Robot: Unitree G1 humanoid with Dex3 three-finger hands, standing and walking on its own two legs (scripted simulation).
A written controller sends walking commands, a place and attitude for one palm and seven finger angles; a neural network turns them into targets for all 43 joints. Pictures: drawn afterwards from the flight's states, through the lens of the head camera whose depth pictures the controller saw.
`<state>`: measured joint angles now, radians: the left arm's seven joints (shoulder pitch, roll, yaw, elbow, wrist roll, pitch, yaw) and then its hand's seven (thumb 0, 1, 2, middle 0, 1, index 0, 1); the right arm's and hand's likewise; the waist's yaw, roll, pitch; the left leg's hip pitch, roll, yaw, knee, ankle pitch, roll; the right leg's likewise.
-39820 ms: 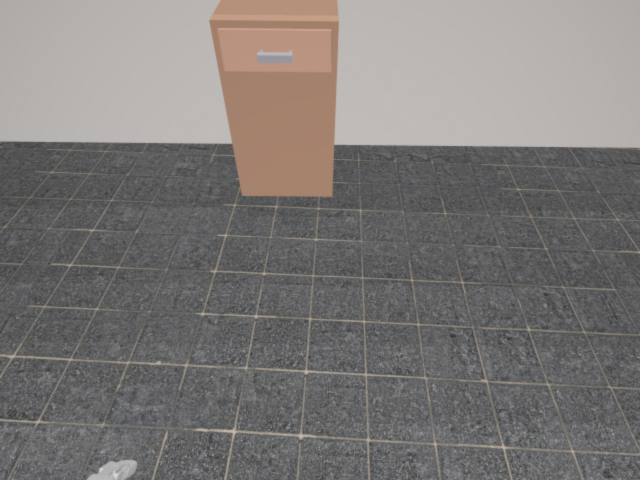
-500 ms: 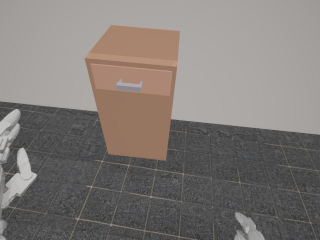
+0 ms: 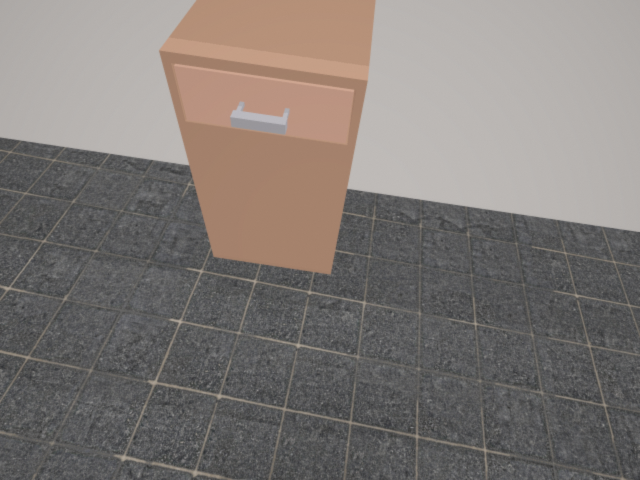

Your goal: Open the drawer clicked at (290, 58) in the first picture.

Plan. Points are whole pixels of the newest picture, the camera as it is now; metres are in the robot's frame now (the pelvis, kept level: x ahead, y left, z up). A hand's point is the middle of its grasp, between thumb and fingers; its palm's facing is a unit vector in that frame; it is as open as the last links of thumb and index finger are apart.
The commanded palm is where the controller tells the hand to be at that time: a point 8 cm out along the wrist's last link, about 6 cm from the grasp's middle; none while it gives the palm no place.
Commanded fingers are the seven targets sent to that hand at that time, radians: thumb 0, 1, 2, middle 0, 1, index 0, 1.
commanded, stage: let the arm hang, fingers relaxed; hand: left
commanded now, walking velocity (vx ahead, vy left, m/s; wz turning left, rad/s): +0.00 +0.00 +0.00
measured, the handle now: (261, 115) +0.82 +0.17 -0.08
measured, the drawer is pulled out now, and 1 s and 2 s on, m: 0.00 0.00 0.00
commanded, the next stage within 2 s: look to check the result in 0.72 s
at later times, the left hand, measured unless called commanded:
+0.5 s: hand out of the picture +0.09 +0.26 -0.13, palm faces -0.02 -0.93 -0.37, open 7.3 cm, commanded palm none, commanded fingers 0.00 0.90 0.90 -0.20 -0.30 -0.20 -0.30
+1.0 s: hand out of the picture +0.08 +0.24 -0.14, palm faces -0.05 -0.94 -0.33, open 7.3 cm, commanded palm none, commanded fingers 0.00 0.90 0.90 -0.20 -0.30 -0.20 -0.30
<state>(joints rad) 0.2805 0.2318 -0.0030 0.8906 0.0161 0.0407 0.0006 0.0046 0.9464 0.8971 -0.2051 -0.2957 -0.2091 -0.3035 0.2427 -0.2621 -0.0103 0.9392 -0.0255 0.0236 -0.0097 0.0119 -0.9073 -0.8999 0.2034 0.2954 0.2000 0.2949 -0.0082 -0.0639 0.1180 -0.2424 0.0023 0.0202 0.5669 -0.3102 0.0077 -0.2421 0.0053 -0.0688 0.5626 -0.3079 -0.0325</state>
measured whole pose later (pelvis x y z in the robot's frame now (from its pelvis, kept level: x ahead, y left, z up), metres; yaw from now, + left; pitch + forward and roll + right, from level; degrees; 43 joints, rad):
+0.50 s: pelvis -0.01 +0.01 +0.02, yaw -1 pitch -2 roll +0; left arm 0.09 0.33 0.01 1.09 0.01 -0.02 0.01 0.00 0.91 0.90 -0.20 -0.29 -0.20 -0.30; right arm 0.11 -0.30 -0.01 1.09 -0.02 0.00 0.01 0.01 -0.91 -0.90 0.21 0.30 0.20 0.30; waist -0.01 0.03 0.05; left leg -0.11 -0.01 0.04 0.31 -0.17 0.02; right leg -0.13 0.00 -0.05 0.33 -0.17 -0.02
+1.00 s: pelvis +0.00 -0.01 +0.02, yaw -1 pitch -1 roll +0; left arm 0.11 0.33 0.01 1.12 0.01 -0.02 0.00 0.00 0.91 0.90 -0.20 -0.30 -0.21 -0.30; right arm 0.13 -0.33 0.00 1.12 -0.01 0.00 0.00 0.01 -0.91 -0.90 0.20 0.30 0.20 0.30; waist -0.02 0.00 0.08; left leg -0.09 0.01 0.03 0.27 -0.16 0.00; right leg -0.10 0.02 -0.06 0.28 -0.16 -0.04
